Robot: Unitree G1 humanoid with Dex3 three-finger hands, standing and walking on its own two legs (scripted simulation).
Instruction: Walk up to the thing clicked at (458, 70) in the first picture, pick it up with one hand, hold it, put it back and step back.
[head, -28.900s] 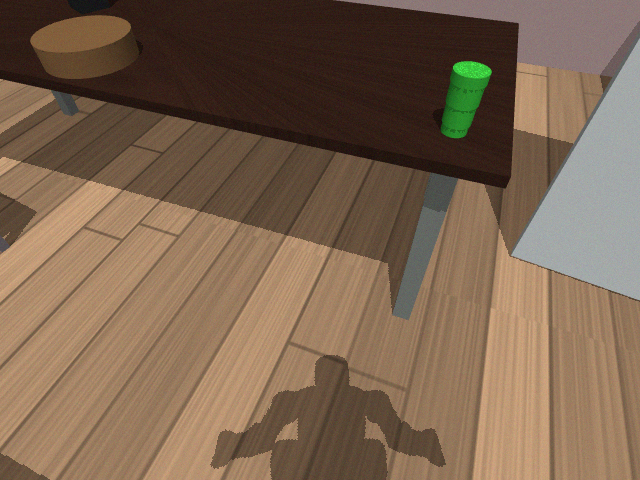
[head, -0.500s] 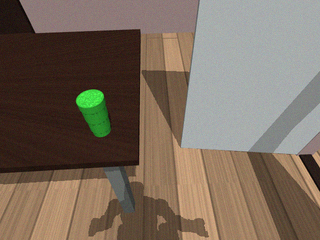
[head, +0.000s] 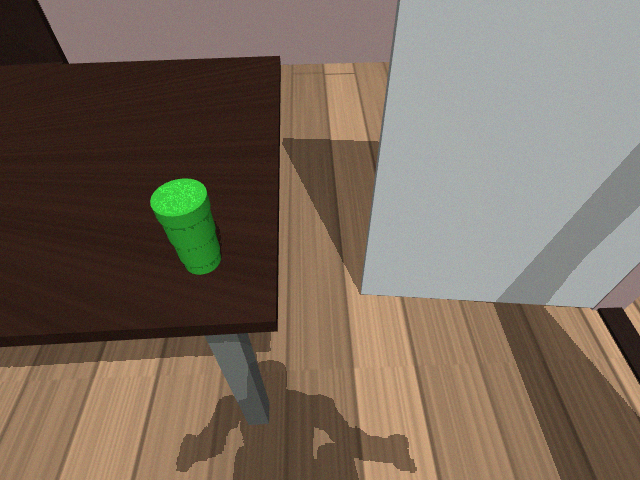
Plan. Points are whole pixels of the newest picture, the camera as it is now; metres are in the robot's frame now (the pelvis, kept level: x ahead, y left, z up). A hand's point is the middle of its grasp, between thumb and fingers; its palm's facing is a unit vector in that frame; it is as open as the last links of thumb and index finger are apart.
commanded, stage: stand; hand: left
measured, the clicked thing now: (192, 231) +0.46 +0.20 +0.03
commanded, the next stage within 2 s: step back in 0.76 s
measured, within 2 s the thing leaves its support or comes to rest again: neither
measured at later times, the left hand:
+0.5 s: hand out of the picture +0.08 +0.25 -0.16, palm faces -0.01 -0.94 -0.35, open 7.4 cm
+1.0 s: hand out of the picture +0.07 +0.29 -0.17, palm faces -0.03 -0.93 -0.38, open 7.4 cm
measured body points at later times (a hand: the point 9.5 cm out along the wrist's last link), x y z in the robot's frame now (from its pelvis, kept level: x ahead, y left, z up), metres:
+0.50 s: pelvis +0.00 +0.00 +0.00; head +0.02 +0.00 +0.45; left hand +0.08 +0.30 -0.13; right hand +0.07 -0.30 -0.14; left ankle -0.03 +0.14 -0.75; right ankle +0.00 -0.11 -0.75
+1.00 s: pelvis -0.04 +0.02 -0.01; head +0.03 +0.03 +0.43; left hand +0.07 +0.34 -0.14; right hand +0.05 -0.31 -0.13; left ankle -0.06 +0.14 -0.72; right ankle +0.00 -0.11 -0.75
